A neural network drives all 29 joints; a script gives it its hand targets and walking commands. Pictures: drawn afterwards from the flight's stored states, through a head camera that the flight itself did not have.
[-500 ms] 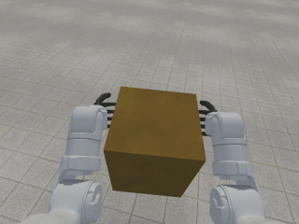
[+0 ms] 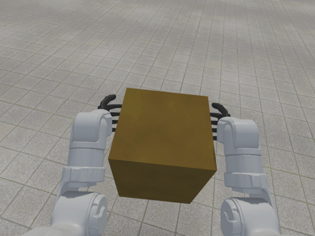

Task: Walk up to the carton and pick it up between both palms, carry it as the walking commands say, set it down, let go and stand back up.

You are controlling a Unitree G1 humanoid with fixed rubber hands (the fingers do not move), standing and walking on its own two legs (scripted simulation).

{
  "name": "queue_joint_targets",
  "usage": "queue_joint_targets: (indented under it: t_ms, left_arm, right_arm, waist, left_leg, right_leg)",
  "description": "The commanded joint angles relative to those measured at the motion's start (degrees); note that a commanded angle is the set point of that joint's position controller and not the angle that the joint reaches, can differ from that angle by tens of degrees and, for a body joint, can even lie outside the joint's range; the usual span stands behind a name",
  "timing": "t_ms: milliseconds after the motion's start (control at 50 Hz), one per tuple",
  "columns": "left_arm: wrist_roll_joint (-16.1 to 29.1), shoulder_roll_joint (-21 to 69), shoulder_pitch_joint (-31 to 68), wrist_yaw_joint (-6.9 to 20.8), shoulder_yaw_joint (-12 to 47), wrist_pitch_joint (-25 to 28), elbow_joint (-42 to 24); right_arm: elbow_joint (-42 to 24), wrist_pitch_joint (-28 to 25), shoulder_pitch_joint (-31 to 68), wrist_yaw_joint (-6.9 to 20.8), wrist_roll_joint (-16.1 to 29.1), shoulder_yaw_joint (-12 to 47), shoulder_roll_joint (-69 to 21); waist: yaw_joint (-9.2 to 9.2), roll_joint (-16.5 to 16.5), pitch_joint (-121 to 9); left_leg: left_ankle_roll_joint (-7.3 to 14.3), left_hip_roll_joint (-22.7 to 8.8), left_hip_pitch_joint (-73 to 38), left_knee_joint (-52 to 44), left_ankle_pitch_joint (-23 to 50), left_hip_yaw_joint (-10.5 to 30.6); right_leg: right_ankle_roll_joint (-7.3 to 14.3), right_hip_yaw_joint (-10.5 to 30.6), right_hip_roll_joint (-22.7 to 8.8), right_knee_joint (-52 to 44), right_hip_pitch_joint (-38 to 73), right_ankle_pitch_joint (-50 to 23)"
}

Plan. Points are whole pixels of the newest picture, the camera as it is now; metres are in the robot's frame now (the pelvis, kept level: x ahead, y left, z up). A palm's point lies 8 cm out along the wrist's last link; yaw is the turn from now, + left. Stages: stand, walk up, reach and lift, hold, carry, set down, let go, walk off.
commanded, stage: carry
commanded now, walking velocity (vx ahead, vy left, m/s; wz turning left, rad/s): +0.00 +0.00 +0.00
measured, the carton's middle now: (160, 149) +0.32 +0.00 +0.03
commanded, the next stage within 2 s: hold in 0.50 s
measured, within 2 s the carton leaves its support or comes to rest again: neither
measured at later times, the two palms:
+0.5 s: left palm (100, 118) +0.35 +0.15 +0.13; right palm (221, 124) +0.35 -0.14 +0.12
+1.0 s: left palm (112, 146) +0.32 +0.13 +0.04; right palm (217, 149) +0.34 -0.16 +0.03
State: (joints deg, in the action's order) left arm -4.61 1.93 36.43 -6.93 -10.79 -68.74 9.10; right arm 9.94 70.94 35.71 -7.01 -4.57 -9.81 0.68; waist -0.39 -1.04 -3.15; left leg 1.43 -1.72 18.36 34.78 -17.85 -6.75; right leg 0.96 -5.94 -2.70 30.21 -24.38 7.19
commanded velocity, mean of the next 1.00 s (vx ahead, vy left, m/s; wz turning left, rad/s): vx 0.00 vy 0.00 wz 0.00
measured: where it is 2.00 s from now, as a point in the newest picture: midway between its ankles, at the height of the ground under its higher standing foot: outside the picture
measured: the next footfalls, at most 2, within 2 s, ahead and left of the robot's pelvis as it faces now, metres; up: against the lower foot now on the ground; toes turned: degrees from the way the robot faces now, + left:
none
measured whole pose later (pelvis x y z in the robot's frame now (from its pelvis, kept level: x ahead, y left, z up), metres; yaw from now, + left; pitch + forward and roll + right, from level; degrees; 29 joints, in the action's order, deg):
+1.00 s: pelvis +0.01 -0.02 +0.01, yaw +8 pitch -4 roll +0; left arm -22.9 13.0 27.4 0.4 -25.7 -30.5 31.2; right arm 23.4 36.0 24.9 -0.8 -22.6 -24.4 -11.6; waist 4.9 2.0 2.9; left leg 0.4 1.9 10.2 29.9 -15.5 4.3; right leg 0.0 4.0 1.9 28.7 -14.5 10.0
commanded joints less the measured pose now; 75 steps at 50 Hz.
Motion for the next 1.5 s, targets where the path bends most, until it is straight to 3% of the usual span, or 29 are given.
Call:
queue_joint_targets:
  t_ms: [0,480,500,520,540,580,600,620,640,660,680,720,760,800,900,980,1080,1280,1480]
  left_arm:
    - [24.4,64.6,38.5,12.7,34.4,0.6,-5.1]
    - [24.2,64.5,35.3,13.0,36.0,0.5,-6.8]
    - [-3.5,52.1,-20.2,13.1,0.3,7.2,47.0]
    - [-6.4,57.9,-12.7,15.1,9.9,20.3,24.3]
    - [-6.0,61.3,-9.4,16.3,12.1,25.6,19.1]
    - [-0.3,65.0,4.9,18.3,22.1,31.3,2.9]
    - [3.9,67.4,13.3,18.4,27.0,33.5,-5.5]
    - [9.2,65.2,23.0,18.7,29.5,35.4,-3.5]
    - [11.3,66.0,25.5,19.1,33.6,36.8,-5.2]
    - [12.1,66.3,27.9,19.9,36.4,37.4,-4.8]
    - [11.7,66.5,28.5,20.3,37.4,38.0,-3.3]
    - [7.3,64.9,25.2,19.9,32.4,37.7,5.0]
    - [3.6,64.1,21.3,19.7,26.7,37.3,13.0]
    - [0.4,63.8,19.6,20.3,20.9,37.1,19.0]
    - [-6.7,61.2,15.3,21.3,9.4,37.4,26.9]
    - [-8.6,57.5,17.1,21.4,6.5,40.1,27.6]
    - [-8.8,54.1,21.2,21.5,7.9,45.3,27.0]
    - [-7.0,54.9,19.9,20.8,15.3,54.5,26.3]
    - [-7.3,60.4,21.6,18.5,18.2,55.9,26.3]
  right_arm:
    - [-11.5,-3.3,45.1,13.5,25.6,32.4,-62.8]
    - [-12.5,-2.9,42.1,14.1,25.4,32.9,-62.5]
    - [40.8,-8.2,-12.8,15.9,0.6,-0.4,-49.8]
    - [23.0,-21.6,-6.5,16.8,-3.5,0.8,-52.7]
    - [15.2,-27.4,1.0,18.0,-3.0,7.6,-59.1]
    - [0.1,-33.8,13.0,20.1,3.0,19.5,-66.0]
    - [-11.4,-35.6,24.0,20.9,8.6,27.8,-66.5]
    - [-6.2,-36.6,21.1,20.7,6.9,25.6,-61.6]
    - [-8.7,-37.6,21.0,20.1,6.7,29.3,-62.3]
    - [-8.1,-37.6,18.8,19.3,5.1,29.1,-62.1]
    - [-6.7,-37.4,18.0,18.9,4.2,29.2,-62.0]
    - [-1.2,-36.4,19.0,19.6,2.0,27.0,-60.0]
    - [2.5,-35.4,20.7,20.7,0.8,26.6,-60.1]
    - [7.5,-34.7,21.3,21.6,-0.5,24.6,-61.7]
    - [17.3,-35.0,18.2,21.8,-3.7,15.6,-63.4]
    - [19.7,-37.5,17.6,20.5,-5.0,11.7,-62.7]
    - [21.4,-42.6,16.6,18.1,-6.0,10.5,-62.9]
    - [20.3,-53.5,15.4,16.0,-5.8,16.5,-62.9]
    - [18.4,-55.9,20.7,20.0,-6.6,17.8,-58.9]
  waist:
    - [0.06,1.1,-24.7]
    - [0.14,0.8,-22.9]
    - [-3.57,2.3,5.8]
    - [2.69,4.9,3.4]
    - [0.11,5.1,-1.5]
    - [-0.08,6.3,-14.6]
    - [-3.15,7.2,-23.4]
    - [6.8,7.3,-21.1]
    - [8.39,4.0,-21.5]
    - [11.97,2.6,-22.3]
    - [12.81,1.8,-23.2]
    - [10.46,1.8,-17.9]
    - [6.9,0.7,-13.7]
    - [4.76,-1.1,-11.7]
    - [2.32,-2.2,-6.6]
    - [3.04,-1.4,-7.1]
    - [5.06,-0.4,-11.0]
    - [5.44,0.7,-28.5]
    - [6.76,4.1,-37.6]
  left_leg:
    - [0.1,-7.5,-4.7,-6.1,10.8,6.4]
    - [0.2,-7.2,-4.7,-7.2,9.7,6.4]
    - [0.8,1.6,3.1,-17.5,3.6,14.9]
    - [2.5,1.5,-0.9,-21.4,11.8,16.4]
    - [0.6,3.7,-7.7,-17.6,24.2,16.2]
    - [-1.1,4.5,-15.0,-13.0,36.7,16.1]
    - [-1.2,4.6,-18.8,-12.2,40.0,16.1]
    - [-1.7,5.0,-14.7,-12.6,27.2,15.5]
    - [-1.3,4.6,-15.7,-12.1,22.4,16.0]
    - [-1.1,4.7,-14.5,-11.3,19.9,15.8]
    - [-0.7,4.3,-12.1,-11.1,16.4,15.9]
    - [0.5,3.2,-4.6,-13.9,1.8,15.4]
    - [2.0,2.8,2.0,-15.8,-6.8,14.7]
    - [2.5,3.4,4.5,-15.6,-8.5,13.5]
    - [1.9,5.3,2.6,-13.8,-4.0,11.6]
    - [2.1,5.7,3.3,-11.0,-1.3,11.5]
    - [2.2,5.9,8.8,-6.9,-0.2,11.9]
    - [1.0,8.1,20.8,0.2,7.4,12.0]
    - [-1.8,8.8,22.8,5.2,10.4,12.1]
  right_leg:
    - [0.9,5.8,-6.0,-1.3,14.0,-8.9]
    - [0.6,5.2,-6.3,-1.9,13.9,-7.9]
    - [2.8,10.8,6.2,-11.3,17.4,6.1]
    - [2.5,11.1,6.3,-10.2,29.3,-5.1]
    - [2.1,11.5,6.1,-9.2,27.4,-14.0]
    - [2.0,11.9,7.4,-7.0,26.1,-24.4]
    - [1.3,11.3,8.3,-6.4,26.6,-24.2]
    - [0.9,12.2,6.6,-6.7,26.2,-16.3]
    - [0.2,11.1,7.4,-5.6,25.9,-12.2]
    - [-0.2,10.9,7.5,-5.1,26.0,-12.1]
    - [-0.6,10.6,7.6,-4.2,26.8,-10.6]
    - [-0.4,9.8,8.1,-2.7,27.5,-2.4]
    - [-0.5,9.9,7.9,-1.7,30.5,2.5]
    - [-0.8,10.4,7.3,-2.5,30.9,5.5]
    - [-0.9,10.7,5.9,-5.9,25.6,6.9]
    - [-1.0,11.6,5.1,-5.8,23.6,5.2]
    - [-1.3,12.4,4.8,-2.6,22.5,0.0]
    - [-2.0,12.1,5.8,7.9,18.9,-19.0]
    - [-1.9,8.1,8.5,14.3,1.9,-11.5]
